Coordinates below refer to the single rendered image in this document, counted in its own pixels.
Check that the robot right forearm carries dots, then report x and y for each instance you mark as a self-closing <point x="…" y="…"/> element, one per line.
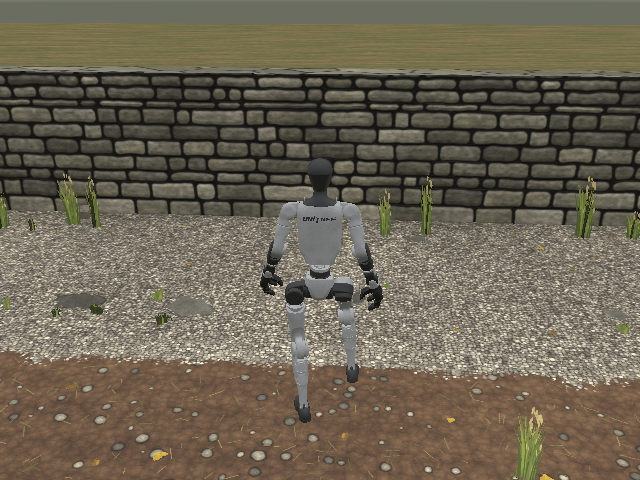
<point x="368" y="270"/>

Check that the robot right upper arm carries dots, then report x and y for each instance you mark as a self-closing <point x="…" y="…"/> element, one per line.
<point x="352" y="212"/>

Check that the robot right shin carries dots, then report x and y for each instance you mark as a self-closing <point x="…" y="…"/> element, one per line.
<point x="349" y="340"/>

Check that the robot shin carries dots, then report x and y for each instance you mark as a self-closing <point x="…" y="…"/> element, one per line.
<point x="300" y="370"/>
<point x="349" y="340"/>

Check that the robot left shin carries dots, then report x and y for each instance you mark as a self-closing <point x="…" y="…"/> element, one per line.
<point x="300" y="370"/>

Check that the left robot hand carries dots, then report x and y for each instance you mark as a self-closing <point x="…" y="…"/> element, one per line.
<point x="273" y="281"/>

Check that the right robot hand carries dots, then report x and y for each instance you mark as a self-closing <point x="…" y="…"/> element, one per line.
<point x="377" y="295"/>

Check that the robot left upper arm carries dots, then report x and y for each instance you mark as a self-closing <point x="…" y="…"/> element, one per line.
<point x="288" y="211"/>

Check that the robot left forearm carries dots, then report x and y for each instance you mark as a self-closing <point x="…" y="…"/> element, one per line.
<point x="271" y="263"/>

